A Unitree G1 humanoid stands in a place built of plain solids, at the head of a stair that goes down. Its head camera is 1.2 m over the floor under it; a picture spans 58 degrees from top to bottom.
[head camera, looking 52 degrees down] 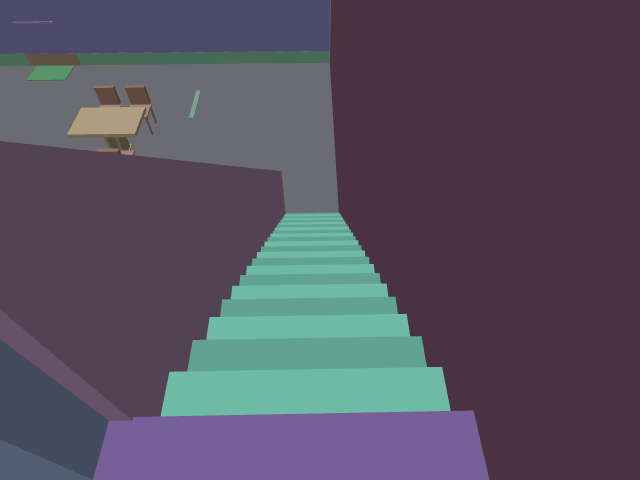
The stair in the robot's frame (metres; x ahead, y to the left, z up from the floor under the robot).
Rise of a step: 0.19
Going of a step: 0.20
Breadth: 0.91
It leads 1 degrees to the left of straight ahead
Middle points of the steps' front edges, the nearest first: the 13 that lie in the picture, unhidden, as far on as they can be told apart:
0.35 0.04 0.00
0.55 0.05 -0.20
0.76 0.05 -0.40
0.96 0.05 -0.59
1.16 0.06 -0.78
1.37 0.06 -0.97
1.57 0.07 -1.17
1.78 0.07 -1.36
1.98 0.07 -1.55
2.18 0.08 -1.74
2.39 0.08 -1.94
2.59 0.08 -2.13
2.80 0.09 -2.32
